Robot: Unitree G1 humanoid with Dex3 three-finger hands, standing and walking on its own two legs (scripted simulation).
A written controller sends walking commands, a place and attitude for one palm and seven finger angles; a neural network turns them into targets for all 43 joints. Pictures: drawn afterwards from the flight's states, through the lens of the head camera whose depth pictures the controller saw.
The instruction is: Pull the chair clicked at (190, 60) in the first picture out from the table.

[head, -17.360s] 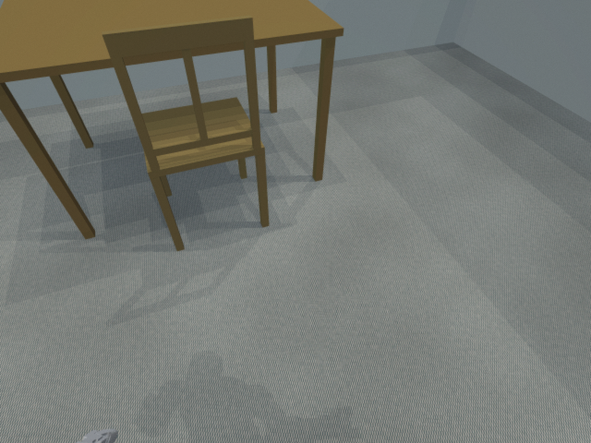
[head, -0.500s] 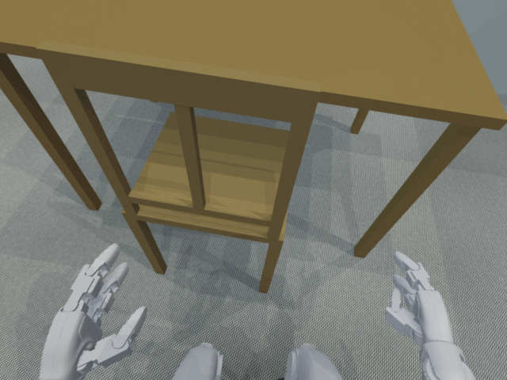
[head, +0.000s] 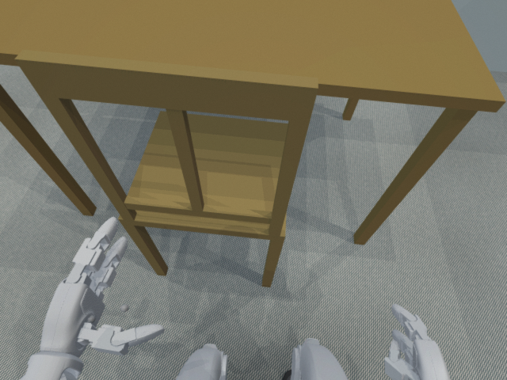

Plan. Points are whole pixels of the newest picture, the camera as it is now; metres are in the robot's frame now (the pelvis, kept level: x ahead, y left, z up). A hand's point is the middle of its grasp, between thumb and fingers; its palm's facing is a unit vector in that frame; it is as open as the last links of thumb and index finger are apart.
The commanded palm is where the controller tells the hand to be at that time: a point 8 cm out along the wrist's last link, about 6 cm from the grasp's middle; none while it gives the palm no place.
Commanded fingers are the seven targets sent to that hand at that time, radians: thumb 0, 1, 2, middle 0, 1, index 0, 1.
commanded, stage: raise the hand toward the chair's back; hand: left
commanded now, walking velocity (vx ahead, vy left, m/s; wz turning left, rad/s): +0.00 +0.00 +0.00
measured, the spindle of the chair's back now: (189, 167) +0.48 +0.15 +0.00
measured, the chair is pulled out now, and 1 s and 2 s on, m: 0.00 0.00 0.00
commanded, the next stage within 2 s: aim the fingers beside a spindle in 1.10 s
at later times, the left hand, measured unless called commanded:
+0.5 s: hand (110, 279) +0.25 +0.21 +0.05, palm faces -0.02 -1.00 -0.07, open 16.9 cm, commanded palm +0.23 +0.26 +0.06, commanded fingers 0.00 -0.50 0.30 -0.06 -0.08 -0.06 -0.08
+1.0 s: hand (116, 271) +0.26 +0.20 +0.05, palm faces -0.03 -1.00 -0.06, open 16.9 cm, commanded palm +0.23 +0.26 +0.06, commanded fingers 0.00 -0.50 0.30 -0.06 -0.08 -0.06 -0.08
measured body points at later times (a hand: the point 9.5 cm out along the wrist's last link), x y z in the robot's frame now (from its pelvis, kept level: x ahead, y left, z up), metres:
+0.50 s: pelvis +0.01 +0.00 +0.01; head +0.09 +0.02 +0.46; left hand +0.24 +0.26 +0.06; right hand +0.20 -0.23 -0.06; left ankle +0.00 +0.10 -0.64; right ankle +0.05 -0.13 -0.64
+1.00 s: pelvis +0.02 +0.00 +0.02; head +0.09 +0.01 +0.46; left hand +0.25 +0.26 +0.06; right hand +0.19 -0.25 -0.06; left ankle +0.00 +0.10 -0.64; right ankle +0.05 -0.13 -0.64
